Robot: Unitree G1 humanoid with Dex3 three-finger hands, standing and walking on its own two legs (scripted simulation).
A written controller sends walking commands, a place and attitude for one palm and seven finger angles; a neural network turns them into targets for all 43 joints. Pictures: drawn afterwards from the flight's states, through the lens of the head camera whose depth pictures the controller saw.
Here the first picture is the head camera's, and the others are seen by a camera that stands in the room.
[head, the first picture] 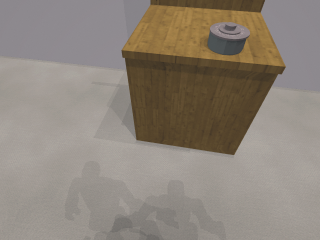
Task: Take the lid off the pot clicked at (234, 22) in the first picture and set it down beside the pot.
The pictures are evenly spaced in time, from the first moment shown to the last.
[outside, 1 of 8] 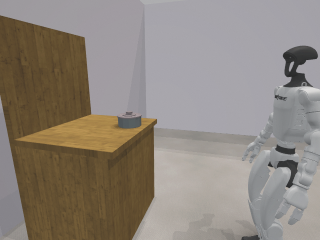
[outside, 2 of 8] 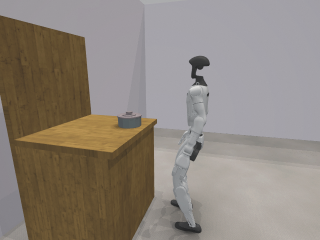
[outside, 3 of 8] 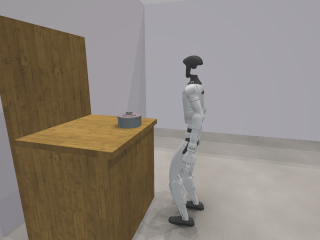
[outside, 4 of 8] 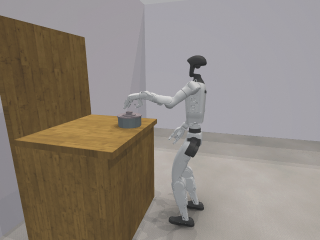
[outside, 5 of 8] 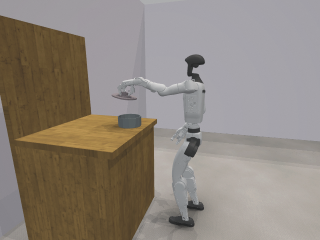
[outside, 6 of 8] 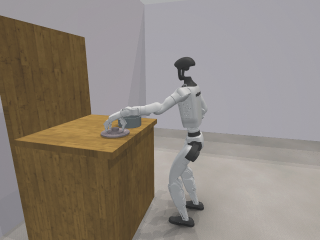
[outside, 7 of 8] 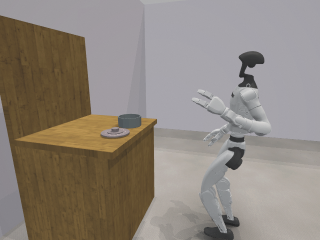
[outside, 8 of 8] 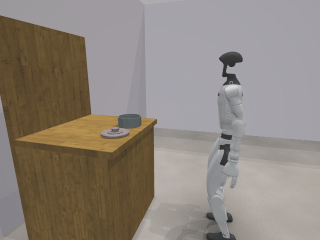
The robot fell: no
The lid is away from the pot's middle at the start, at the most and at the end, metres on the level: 0.00 0.25 0.23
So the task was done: yes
